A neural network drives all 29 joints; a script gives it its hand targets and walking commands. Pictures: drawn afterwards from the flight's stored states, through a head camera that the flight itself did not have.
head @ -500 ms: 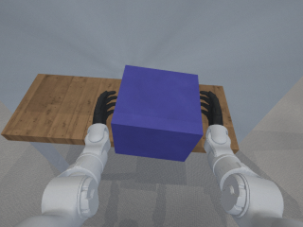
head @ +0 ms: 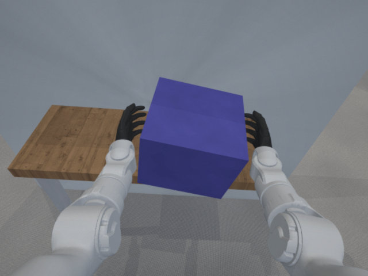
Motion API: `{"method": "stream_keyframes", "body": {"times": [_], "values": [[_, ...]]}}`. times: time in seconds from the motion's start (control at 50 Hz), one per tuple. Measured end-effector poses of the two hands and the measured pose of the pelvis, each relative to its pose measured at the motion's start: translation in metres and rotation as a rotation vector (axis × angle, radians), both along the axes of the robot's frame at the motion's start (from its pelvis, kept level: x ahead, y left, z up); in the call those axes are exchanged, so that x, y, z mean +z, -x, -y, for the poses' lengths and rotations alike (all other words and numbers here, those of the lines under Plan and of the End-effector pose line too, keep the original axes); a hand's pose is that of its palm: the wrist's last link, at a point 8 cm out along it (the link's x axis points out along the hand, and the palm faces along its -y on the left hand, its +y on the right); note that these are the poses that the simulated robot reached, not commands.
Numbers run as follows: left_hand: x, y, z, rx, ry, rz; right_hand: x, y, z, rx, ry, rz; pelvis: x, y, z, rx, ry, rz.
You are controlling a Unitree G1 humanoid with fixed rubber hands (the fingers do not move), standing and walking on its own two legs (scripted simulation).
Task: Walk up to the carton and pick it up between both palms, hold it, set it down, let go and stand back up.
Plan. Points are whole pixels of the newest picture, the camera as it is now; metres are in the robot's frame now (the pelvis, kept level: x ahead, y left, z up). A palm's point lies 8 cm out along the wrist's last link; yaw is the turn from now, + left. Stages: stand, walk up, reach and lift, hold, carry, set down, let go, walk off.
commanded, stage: reach and lift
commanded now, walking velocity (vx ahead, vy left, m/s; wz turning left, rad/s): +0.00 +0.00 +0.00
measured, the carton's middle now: (190, 138) +0.46 +0.02 +0.05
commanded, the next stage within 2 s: hold in 1.14 s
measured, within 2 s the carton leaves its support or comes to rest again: neither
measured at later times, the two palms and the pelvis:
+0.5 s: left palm (119, 116) +0.40 +0.18 +0.16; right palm (267, 131) +0.40 -0.14 +0.15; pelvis +0.02 +0.00 +0.01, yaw +1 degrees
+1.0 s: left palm (121, 116) +0.39 +0.17 +0.17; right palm (275, 125) +0.39 -0.14 +0.18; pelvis +0.01 +0.00 +0.01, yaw +1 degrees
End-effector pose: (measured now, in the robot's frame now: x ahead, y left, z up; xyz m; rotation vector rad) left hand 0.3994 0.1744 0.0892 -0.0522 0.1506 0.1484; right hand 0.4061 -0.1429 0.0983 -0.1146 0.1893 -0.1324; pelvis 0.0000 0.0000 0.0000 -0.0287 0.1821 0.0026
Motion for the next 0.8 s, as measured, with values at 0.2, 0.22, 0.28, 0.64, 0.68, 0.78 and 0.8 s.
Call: {"method": "stream_keyframes", "body": {"times": [0.2,0.22,0.28,0.64,0.68,0.78,0.8], "values": [[0.024,-0.013,0.001,-0.005,-0.001,-0.011,0.020,-0.010,0.001,-0.015,-0.041,-0.015,0.006,-0.014,0.003,0.004,-0.006,0.060],[0.028,-0.014,0.000,-0.004,-0.002,-0.004,0.023,-0.011,0.000,-0.015,-0.044,-0.008,0.006,-0.016,0.002,0.004,-0.006,0.068],[0.040,-0.014,-0.002,0.000,-0.004,0.017,0.035,-0.012,-0.002,-0.013,-0.054,0.012,0.008,-0.019,0.002,0.005,-0.006,0.096],[0.075,0.008,0.002,-0.048,-0.051,-0.020,0.064,0.018,0.003,-0.037,-0.035,0.007,0.009,-0.010,0.000,0.011,-0.006,0.264],[0.077,0.010,0.002,-0.047,-0.062,-0.022,0.069,0.020,0.002,-0.037,-0.035,0.018,0.009,-0.008,0.000,0.011,-0.005,0.269],[0.075,0.015,0.001,-0.042,-0.090,-0.062,0.077,0.021,0.000,-0.030,-0.034,0.025,0.009,-0.005,0.000,0.012,-0.006,0.273],[0.074,0.015,0.001,-0.041,-0.091,-0.069,0.078,0.020,0.000,-0.029,-0.033,0.026,0.009,-0.005,0.000,0.012,-0.006,0.273]]}}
